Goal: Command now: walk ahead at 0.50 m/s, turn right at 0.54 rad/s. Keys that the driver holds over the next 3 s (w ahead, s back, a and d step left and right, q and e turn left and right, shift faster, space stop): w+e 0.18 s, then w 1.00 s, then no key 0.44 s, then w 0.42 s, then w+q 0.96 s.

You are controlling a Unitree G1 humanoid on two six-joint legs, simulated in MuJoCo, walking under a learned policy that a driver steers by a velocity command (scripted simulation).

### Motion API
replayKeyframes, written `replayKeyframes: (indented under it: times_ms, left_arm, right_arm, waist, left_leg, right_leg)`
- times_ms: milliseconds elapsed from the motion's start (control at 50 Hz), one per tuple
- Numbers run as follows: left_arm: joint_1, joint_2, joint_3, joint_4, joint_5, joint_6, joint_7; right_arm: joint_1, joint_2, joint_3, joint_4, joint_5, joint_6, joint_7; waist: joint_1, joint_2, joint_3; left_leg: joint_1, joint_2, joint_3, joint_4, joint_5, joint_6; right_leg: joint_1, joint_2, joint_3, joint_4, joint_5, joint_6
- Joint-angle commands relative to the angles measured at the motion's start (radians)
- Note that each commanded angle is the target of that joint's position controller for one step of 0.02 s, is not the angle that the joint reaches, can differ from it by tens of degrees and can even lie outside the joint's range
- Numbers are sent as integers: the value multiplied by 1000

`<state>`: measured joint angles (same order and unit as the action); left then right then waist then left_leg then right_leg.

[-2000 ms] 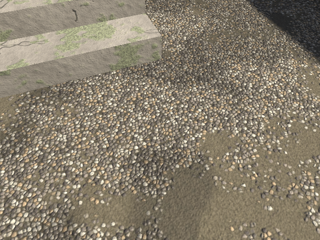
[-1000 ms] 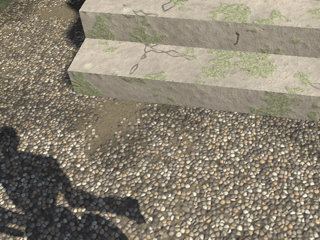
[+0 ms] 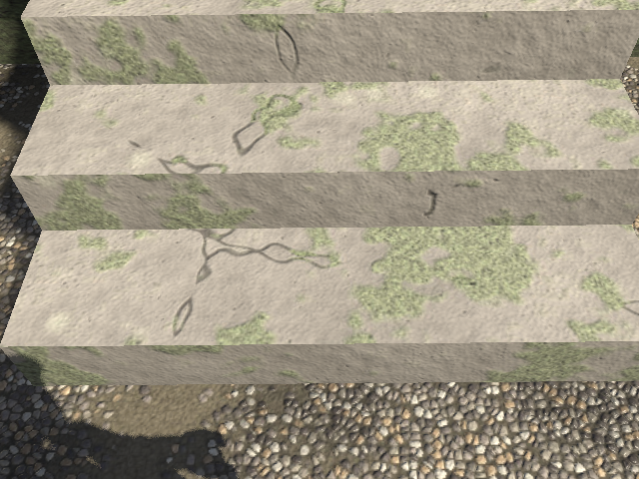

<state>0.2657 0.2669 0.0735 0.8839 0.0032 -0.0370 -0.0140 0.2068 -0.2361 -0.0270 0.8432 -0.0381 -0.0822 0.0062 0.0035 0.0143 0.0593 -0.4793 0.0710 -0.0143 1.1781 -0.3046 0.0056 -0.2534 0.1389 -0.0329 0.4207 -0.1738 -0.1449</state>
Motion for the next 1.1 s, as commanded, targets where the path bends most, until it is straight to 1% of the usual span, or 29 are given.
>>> replayKeyframes:
  times_ms: [20, 140, 240, 300, 340, 360, 380, 400, 420, 440, 480, 540, 600, 640, 700, 720, 740, 760, 800, 820, 840, 860, 880, 900, 940, 1000, 1020, 1060, 1100]
  left_arm:
    - [46, 128, 26, -34, -10, -34, 1]
    - [150, 145, 31, -15, -8, -27, 5]
    - [207, 142, 24, 2, 7, -31, 20]
    - [156, 153, 21, -5, 13, -43, 29]
    - [128, 159, 17, -2, 10, -56, 23]
    - [127, 115, 0, -24, 1, -65, 18]
    - [292, 29, -17, -18, -44, -59, 16]
    - [249, 116, -9, 5, -1, -49, 26]
    - [166, 122, -6, -1, 13, -44, 20]
    - [109, 106, -13, -11, 16, -45, 14]
    - [70, 80, -18, -20, 39, -31, 3]
    - [73, 47, -29, -10, 44, -18, -10]
    - [-49, 30, -46, -44, 49, -19, -16]
    - [-129, 7, -62, -64, 42, -21, -15]
    - [-190, 13, -69, -76, 29, -26, -3]
    - [-175, 6, -72, -68, 18, -23, 7]
    - [-128, 2, -75, -52, 19, -26, 14]
    - [-97, 6, -73, -40, 22, -30, 21]
    - [68, 27, -54, 20, 37, -44, 34]
    - [175, 109, -33, 41, 60, -54, 42]
    - [180, 210, -12, 40, 49, -48, 39]
    - [204, 206, 6, 55, 12, -36, 33]
    - [129, 125, -10, 39, 2, -32, 22]
    - [67, 69, -25, 35, 1, -31, 12]
    - [56, 17, -41, 51, 11, -36, 14]
    - [175, 12, -43, 117, 22, -55, 14]
    - [230, 26, -41, 144, 23, -58, 13]
    - [270, 19, -49, 176, 23, -61, 15]
    - [310, 17, -57, 207, 24, -71, 23]
  right_arm:
    - [69, -76, -16, -43, -16, 31, 8]
    - [-183, -81, -11, -131, -5, 33, 17]
    - [-291, -83, 2, -168, 7, 16, 17]
    - [-197, -120, -8, -144, 7, -1, 12]
    - [17, -157, -26, -78, 2, -24, -9]
    - [160, -213, -39, -66, -19, -32, -27]
    - [226, -313, -71, -43, -30, -19, -25]
    - [161, -236, -64, -44, -5, -6, -11]
    - [78, -168, -48, -62, 9, -5, -4]
    - [41, -122, -35, -57, 7, -6, 1]
    - [53, -90, -21, -20, 12, -14, -5]
    - [95, -99, -21, 18, 20, -37, 4]
    - [113, -110, -24, 38, 22, -39, 3]
    - [122, -117, -25, 47, 26, -35, 2]
    - [168, -136, -33, 71, 23, -31, 3]
    - [171, -132, -33, 71, 17, -27, 4]
    - [183, -121, -32, 78, 20, -25, 2]
    - [169, -126, -32, 78, 26, -23, 1]
    - [139, -118, -28, 74, 43, -20, 0]
    - [108, -81, -16, 41, 49, -24, -2]
    - [189, 22, 7, 25, 38, -16, -5]
    - [239, -47, -10, 72, 11, 10, -13]
    - [196, -62, -17, 75, -9, 19, -10]
    - [149, -57, -22, 64, -11, 19, 0]
    - [130, -39, -25, 54, -11, 32, 14]
    - [112, 43, -11, 39, -8, 51, 8]
    - [45, 76, 1, 1, 5, 61, -11]
    - [-105, 86, 19, -98, 6, 64, -33]
    - [-223, 107, 41, -181, 1, 63, -38]
  waist:
    - [-32, -12, -54]
    - [56, -65, -18]
    - [96, -87, -23]
    - [40, -101, -45]
    - [-60, -63, -158]
    - [-115, 1, -273]
    - [-66, 277, -391]
    - [-42, 137, -310]
    - [-27, 43, -179]
    - [-21, 2, -125]
    - [6, 50, -71]
    - [27, 75, -105]
    - [10, 80, -78]
    - [-10, 92, -60]
    - [-31, 103, -64]
    - [-26, 127, -87]
    - [-16, 122, -113]
    - [8, 97, -113]
    - [95, 1, -157]
    - [130, -113, -173]
    - [53, -280, -172]
    - [67, -177, -182]
    - [39, -95, -84]
    - [18, -92, -18]
    - [-21, -96, 22]
    - [-11, -79, -39]
    - [12, -118, -35]
    - [20, -75, 21]
    - [27, -40, 51]
  left_leg:
    - [-87, 29, -4, -91, 39, -34]
    - [-180, 7, 13, -396, 274, -62]
    - [-134, -35, 27, -574, 312, -36]
    - [53, -64, 18, -675, 248, 17]
    - [319, -84, 33, -762, 243, 64]
    - [538, 94, -143, -755, 188, 112]
    - [796, 350, -578, -810, 221, 282]
    - [691, 335, -667, -890, 93, 265]
    - [556, 284, -522, -911, 39, 242]
    - [473, 237, -414, -937, 118, 220]
    - [376, 161, -247, -968, 344, 179]
    - [360, 137, -144, -957, 580, 195]
    - [330, 122, -91, -994, 533, 193]
    - [292, 101, -55, -1009, 499, 178]
    - [320, 112, -56, -973, 547, 167]
    - [335, 121, -63, -939, 571, 172]
    - [318, 134, -64, -909, 585, 181]
    - [304, 133, -67, -862, 608, 179]
    - [263, 66, -19, -574, 716, 152]
    - [102, -4, 28, -316, 448, 104]
    - [-142, -119, 101, -34, -187, 61]
    - [-205, -83, 40, 150, -242, 60]
    - [-263, -38, 13, 240, -165, 55]
    - [-294, -21, 14, 272, -104, 51]
    - [-299, -2, 24, 308, 1, 40]
    - [-396, -44, 74, 612, 3, 36]
    - [-561, -52, 85, 836, -82, 54]
    - [-818, -23, 29, 954, -148, 78]
    - [-960, -19, 5, 1007, -171, 91]
  right_leg:
    - [73, -268, 295, -212, 335, -152]
    - [136, -225, 307, -214, 290, -80]
    - [238, -246, 318, -145, 446, -57]
    - [245, -275, 334, -75, 582, -19]
    - [231, -210, 282, 182, 732, 12]
    - [99, -168, 253, 404, 504, 31]
    - [-205, 0, 134, 734, -159, 76]
    - [-298, -45, 156, 812, -286, 64]
    - [-303, -86, 170, 809, -208, 64]
    - [-294, -115, 159, 777, -160, 67]
    - [-255, -148, 135, 710, -132, 83]
    - [-233, -146, 96, 670, -115, 104]
    - [-255, -178, 40, 504, -67, 130]
    - [-201, -182, 6, 353, -25, 138]
    - [-150, -162, -21, 225, 6, 132]
    - [-122, -150, -39, 226, -17, 126]
    - [-55, -142, -43, 228, -2, 115]
    - [-2, -128, -49, 183, -10, 103]
    - [193, -110, -41, 24, 6, 72]
    - [317, -293, 193, -94, 31, 36]
    - [409, -527, 497, -136, 339, -65]
    - [332, -559, 548, -143, 101, -186]
    - [233, -493, 490, -178, -154, -177]
    - [137, -428, 427, -223, -301, -139]
    - [47, -352, 318, -252, -218, -95]
    - [49, -353, 260, -189, 25, -132]
    - [103, -391, 307, -199, -37, -158]
    - [158, -418, 345, -214, -240, -139]
    - [192, -430, 342, -226, -295, -104]
